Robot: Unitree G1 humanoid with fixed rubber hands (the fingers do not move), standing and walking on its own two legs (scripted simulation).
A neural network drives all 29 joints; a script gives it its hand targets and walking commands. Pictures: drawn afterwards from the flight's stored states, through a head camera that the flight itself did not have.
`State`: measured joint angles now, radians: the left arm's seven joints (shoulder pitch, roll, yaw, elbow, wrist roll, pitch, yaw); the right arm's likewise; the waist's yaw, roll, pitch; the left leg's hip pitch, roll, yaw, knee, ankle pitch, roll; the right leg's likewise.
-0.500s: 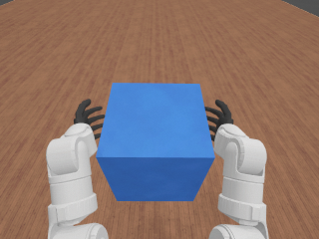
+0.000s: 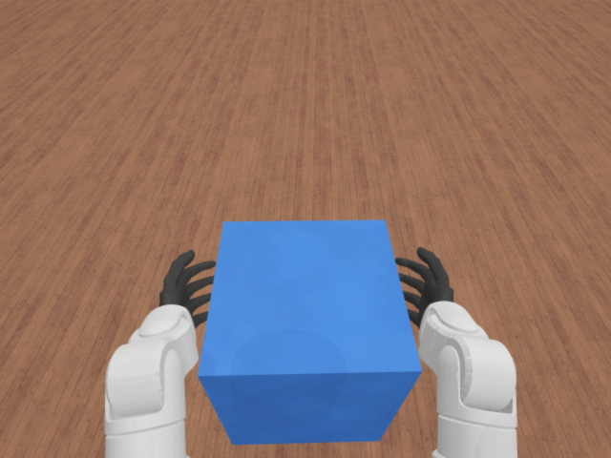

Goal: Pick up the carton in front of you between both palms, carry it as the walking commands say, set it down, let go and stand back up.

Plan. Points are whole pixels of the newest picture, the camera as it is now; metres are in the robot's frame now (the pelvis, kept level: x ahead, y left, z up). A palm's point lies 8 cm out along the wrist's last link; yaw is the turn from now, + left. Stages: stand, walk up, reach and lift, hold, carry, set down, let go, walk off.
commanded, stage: carry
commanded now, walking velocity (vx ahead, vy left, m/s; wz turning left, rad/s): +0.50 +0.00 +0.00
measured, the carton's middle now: (305, 337) +0.31 +0.00 +0.00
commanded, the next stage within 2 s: none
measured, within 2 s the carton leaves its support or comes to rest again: neither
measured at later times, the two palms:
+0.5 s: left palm (209, 186) +0.53 +0.15 +0.09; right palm (397, 185) +0.52 -0.15 +0.09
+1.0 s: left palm (210, 162) +0.61 +0.16 +0.07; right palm (378, 157) +0.62 -0.14 +0.07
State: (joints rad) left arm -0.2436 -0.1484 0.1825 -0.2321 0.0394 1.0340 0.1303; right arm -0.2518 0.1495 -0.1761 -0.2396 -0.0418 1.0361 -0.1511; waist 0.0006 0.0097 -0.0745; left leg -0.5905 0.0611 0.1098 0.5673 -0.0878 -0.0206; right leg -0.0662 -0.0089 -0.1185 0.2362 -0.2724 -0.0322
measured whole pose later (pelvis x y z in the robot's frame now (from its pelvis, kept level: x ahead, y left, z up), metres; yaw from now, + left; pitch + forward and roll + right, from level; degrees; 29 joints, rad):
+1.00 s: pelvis +0.40 +0.01 -0.02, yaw +1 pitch +3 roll -1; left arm 0.08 -0.13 0.04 -0.49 0.02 1.16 0.15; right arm 0.08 0.14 -0.04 -0.50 -0.03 1.16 -0.14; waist 0.00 0.02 -0.18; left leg -0.13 0.05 0.09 0.54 -0.46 -0.01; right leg -0.39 -0.07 -0.23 0.59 -0.24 -0.03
